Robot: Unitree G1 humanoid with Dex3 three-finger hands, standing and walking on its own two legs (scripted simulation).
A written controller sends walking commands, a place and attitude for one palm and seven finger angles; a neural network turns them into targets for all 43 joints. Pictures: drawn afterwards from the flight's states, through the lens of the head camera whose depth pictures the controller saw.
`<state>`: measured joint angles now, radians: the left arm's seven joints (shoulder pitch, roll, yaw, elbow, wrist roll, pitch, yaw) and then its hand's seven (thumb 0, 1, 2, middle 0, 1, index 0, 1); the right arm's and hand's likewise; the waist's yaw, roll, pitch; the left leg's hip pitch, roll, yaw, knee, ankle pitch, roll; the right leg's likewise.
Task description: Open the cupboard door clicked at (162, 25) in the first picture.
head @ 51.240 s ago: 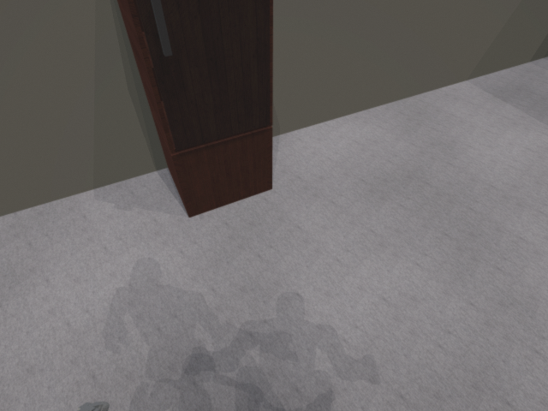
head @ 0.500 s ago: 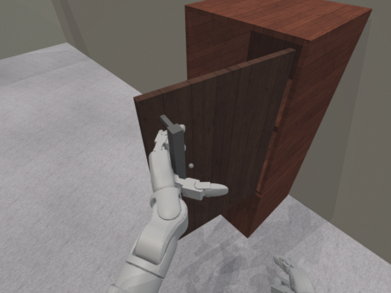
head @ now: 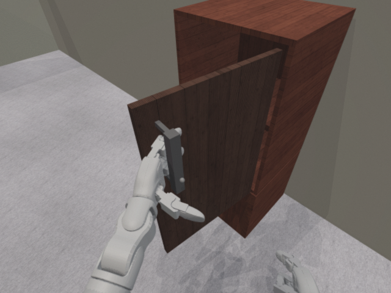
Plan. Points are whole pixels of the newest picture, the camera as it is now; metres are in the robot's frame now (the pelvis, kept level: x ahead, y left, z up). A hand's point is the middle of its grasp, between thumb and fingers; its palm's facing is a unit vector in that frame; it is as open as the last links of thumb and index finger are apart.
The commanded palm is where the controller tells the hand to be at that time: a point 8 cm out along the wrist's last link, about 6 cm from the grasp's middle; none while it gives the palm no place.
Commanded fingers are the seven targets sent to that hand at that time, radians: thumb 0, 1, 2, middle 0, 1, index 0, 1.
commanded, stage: slide the hand sideways off the handle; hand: left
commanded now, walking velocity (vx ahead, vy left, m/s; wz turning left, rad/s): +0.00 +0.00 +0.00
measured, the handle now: (169, 158) +0.35 +0.08 +0.13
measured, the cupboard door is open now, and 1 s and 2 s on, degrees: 82 82 82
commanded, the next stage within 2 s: draw the hand back to the body in 0.76 s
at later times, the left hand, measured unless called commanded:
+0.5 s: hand (150, 205) +0.24 +0.10 +0.12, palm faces -0.04 -1.00 -0.04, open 16.1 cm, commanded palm +0.20 +0.17 +0.13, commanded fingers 0.00 -0.50 0.30 -0.15 -0.30 -0.15 -0.30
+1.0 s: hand (127, 215) +0.22 +0.14 +0.12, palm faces -0.04 -1.00 -0.05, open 16.3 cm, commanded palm +0.18 +0.20 +0.13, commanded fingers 0.00 -0.50 0.30 -0.15 -0.30 -0.15 -0.30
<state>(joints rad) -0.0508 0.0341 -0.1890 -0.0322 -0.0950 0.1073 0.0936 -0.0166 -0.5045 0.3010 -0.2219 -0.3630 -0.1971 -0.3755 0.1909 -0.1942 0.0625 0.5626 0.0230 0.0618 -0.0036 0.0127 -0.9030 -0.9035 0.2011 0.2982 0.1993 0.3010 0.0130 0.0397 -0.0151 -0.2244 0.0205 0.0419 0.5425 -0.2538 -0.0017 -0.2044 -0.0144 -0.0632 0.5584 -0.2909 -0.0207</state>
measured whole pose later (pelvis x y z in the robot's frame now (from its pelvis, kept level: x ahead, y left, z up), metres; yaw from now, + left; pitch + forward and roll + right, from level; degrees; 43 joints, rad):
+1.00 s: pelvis +0.02 -0.01 -0.01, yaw +1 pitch -2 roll +0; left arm 0.42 0.20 0.05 -0.39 -0.23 -0.01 -0.17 -0.02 -0.50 0.30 -0.15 -0.30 -0.15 -0.30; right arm 0.24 -0.23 0.05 0.55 0.04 -0.19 -0.06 0.01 -0.90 -0.90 0.20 0.30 0.20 0.30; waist 0.03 0.06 -0.04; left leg -0.28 0.03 0.01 0.62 -0.31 -0.01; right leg -0.24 0.00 -0.09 0.61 -0.34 -0.03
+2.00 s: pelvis +0.04 +0.00 +0.01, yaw +0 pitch -4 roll +0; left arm 0.47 0.33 0.28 -0.39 -0.06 -0.08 0.12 0.00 0.49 0.73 -0.19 -0.30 -0.19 -0.30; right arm 0.19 -0.22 0.02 0.63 0.00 -0.09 -0.07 0.01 -0.90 -0.90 0.20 0.30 0.20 0.30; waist 0.07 0.06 0.03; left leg -0.09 0.02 0.05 0.41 -0.26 0.00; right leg -0.05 0.00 -0.06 0.39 -0.27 -0.01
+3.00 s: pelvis -0.02 +0.02 +0.00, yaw -2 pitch +0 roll -1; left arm 0.57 0.43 0.40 -0.52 -0.05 -0.14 0.14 0.01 0.89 0.90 -0.21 -0.30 -0.21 -0.30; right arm 0.18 -0.23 -0.01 0.54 0.02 0.00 -0.08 0.01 -0.90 -0.90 0.20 0.30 0.20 0.30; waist 0.00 0.01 0.05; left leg -0.31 0.02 0.07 0.51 -0.20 0.03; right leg -0.29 -0.01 -0.03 0.49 -0.20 0.01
